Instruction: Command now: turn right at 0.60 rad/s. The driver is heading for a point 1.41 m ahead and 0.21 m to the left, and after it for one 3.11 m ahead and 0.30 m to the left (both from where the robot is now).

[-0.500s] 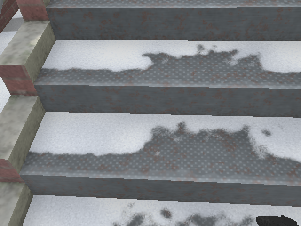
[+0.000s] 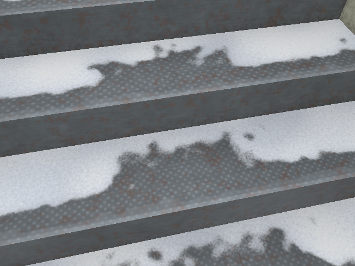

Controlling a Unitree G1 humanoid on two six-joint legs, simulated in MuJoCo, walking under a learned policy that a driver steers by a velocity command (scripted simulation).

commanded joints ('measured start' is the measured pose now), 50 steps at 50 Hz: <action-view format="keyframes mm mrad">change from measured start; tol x16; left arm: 1 94 46 6 -75 16 2 1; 7 -110 67 10 -107 3 -11 80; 16 101 18 8 76 19 -4 -15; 23 -179 119 -8 -114 -35 -40 -12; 32 90 -4 -15 -13 22 -1 9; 50 126 29 17 39 14 9 26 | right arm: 1 -8 -272 -88 -125 -49 -56 -9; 6 -68 27 40 -91 -47 20 27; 50 192 -102 -6 59 -7 -10 -41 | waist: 1 6 262 -139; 2 -41 60 -126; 19 32 101 61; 23 -99 -40 -128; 43 13 -84 183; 50 -17 124 136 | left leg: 1 409 494 -556 -206 949 498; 5 147 305 -196 -219 684 272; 10 299 275 -154 -214 489 301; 17 -72 182 -47 -227 -69 103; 23 198 91 38 -4 483 36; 28 90 109 13 -92 236 75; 33 130 120 52 -131 413 2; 42 -14 69 56 -128 -200 49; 50 285 176 -59 -201 325 125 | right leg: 1 -349 75 -52 411 -385 78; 4 -390 29 -21 1077 -167 83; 9 -598 55 -11 1002 -62 100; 14 -465 -39 -45 560 -45 168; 17 -16 -158 -239 154 -34 187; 22 128 -196 -164 -15 566 -58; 28 81 -168 -182 -31 188 -33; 34 271 -194 -182 -88 383 1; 42 192 -170 -100 -235 -340 -116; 50 100 -66 -287 -23 49 -81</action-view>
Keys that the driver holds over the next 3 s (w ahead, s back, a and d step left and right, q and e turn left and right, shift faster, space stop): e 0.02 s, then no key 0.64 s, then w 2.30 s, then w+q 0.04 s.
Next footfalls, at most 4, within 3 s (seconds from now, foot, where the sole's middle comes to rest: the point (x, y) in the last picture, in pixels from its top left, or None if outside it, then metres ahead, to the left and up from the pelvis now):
0.42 right None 0.06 -0.14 -0.76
1.42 left None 0.36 0.16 -0.60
2.02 right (176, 168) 0.70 0.03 -0.44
2.52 left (128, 73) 0.98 0.19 -0.28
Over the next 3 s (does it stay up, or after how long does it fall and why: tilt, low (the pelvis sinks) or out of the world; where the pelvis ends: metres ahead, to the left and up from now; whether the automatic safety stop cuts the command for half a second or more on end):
stays up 1.10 0.11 0.50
